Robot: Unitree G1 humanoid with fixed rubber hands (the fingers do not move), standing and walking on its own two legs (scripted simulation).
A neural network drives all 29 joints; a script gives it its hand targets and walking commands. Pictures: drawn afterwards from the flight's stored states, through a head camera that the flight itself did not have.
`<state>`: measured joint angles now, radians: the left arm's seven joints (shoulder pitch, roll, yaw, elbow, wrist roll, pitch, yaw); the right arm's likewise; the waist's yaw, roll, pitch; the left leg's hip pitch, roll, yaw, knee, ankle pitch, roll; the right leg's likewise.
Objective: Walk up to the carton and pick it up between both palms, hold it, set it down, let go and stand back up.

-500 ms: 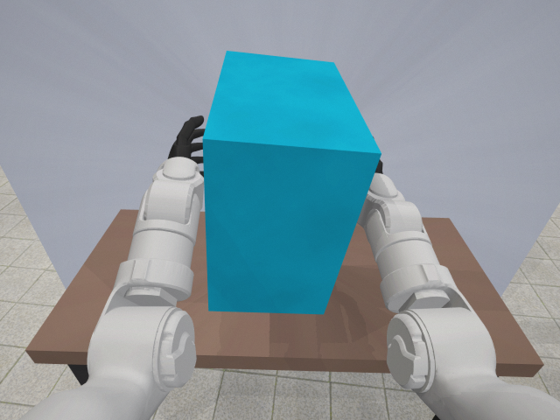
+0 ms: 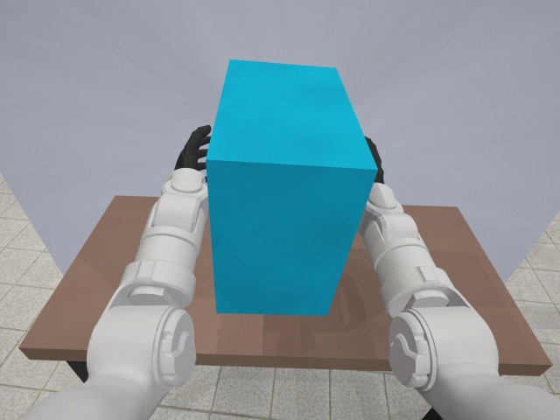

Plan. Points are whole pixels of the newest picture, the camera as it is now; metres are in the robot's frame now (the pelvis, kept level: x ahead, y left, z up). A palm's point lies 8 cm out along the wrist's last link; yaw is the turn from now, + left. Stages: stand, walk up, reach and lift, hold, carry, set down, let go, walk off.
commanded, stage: set down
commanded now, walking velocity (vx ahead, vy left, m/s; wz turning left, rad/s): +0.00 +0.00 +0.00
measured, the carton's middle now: (278, 186) +0.44 +0.01 +0.16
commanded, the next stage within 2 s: none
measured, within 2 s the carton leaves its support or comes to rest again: neither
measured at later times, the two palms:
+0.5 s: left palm (194, 197) +0.41 +0.13 +0.16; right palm (365, 198) +0.41 -0.13 +0.16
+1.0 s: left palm (200, 199) +0.43 +0.13 +0.14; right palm (362, 196) +0.43 -0.13 +0.14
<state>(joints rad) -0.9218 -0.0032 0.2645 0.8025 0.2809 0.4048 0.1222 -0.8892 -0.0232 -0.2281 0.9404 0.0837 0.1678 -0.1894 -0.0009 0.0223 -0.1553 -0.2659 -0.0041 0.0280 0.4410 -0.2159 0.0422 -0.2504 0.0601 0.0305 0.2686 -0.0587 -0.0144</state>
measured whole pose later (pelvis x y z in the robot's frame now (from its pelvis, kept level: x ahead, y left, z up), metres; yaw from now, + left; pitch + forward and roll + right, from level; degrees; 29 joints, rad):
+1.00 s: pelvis +0.02 +0.01 +0.00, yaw +0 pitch +4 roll -2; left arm -0.89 -0.02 0.26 1.04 0.22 0.16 0.20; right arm -0.89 -0.06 -0.23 1.12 0.07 0.02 -0.14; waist 0.00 0.02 -0.15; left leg -0.27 0.00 0.03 0.44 -0.25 0.04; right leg -0.25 0.06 0.03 0.26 -0.09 -0.01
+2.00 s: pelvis +0.05 +0.00 +0.00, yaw +0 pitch +6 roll -2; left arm -0.87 -0.02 0.26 1.14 0.22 0.04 0.22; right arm -0.89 -0.04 -0.38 1.19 -0.09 -0.07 -0.09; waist 0.00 0.02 -0.12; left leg -0.27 0.00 0.03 0.44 -0.28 0.04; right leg -0.26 0.06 0.02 0.30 -0.14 -0.01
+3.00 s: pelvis +0.05 +0.00 +0.00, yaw +0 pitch +6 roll -2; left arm -0.81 -0.03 0.40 1.16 0.34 -0.11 0.16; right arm -0.82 0.05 -0.52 1.14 -0.30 -0.19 -0.07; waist 0.00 0.02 -0.06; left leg -0.27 0.00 0.03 0.44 -0.28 0.04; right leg -0.28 0.06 0.02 0.33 -0.16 -0.01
